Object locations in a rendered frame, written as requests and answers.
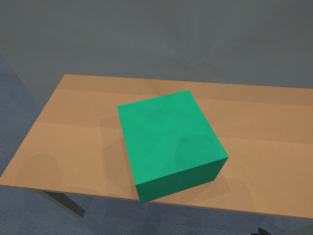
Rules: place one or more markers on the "table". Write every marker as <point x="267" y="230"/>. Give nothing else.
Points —
<point x="76" y="146"/>

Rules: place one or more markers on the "carton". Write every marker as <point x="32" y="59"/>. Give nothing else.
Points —
<point x="170" y="145"/>

